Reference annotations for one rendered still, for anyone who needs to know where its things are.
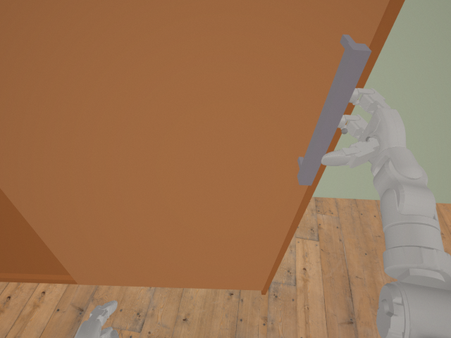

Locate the right robot upper arm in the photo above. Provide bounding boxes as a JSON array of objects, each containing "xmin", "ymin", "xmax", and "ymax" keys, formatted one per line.
[{"xmin": 376, "ymin": 281, "xmax": 451, "ymax": 338}]

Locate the left robot hand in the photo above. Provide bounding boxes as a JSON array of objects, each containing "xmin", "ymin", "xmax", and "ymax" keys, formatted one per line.
[{"xmin": 75, "ymin": 300, "xmax": 119, "ymax": 338}]

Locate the handle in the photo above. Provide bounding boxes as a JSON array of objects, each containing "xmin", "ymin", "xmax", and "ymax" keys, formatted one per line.
[{"xmin": 297, "ymin": 35, "xmax": 371, "ymax": 186}]

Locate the wardrobe door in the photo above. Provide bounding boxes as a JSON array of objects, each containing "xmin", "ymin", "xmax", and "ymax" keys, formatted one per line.
[
  {"xmin": 0, "ymin": 189, "xmax": 70, "ymax": 275},
  {"xmin": 0, "ymin": 0, "xmax": 389, "ymax": 291}
]

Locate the right robot hand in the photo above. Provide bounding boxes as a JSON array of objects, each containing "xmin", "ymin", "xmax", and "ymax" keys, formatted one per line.
[{"xmin": 321, "ymin": 88, "xmax": 407, "ymax": 168}]

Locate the robot right forearm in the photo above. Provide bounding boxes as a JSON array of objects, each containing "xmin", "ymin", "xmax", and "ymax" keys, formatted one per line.
[{"xmin": 371, "ymin": 147, "xmax": 451, "ymax": 291}]

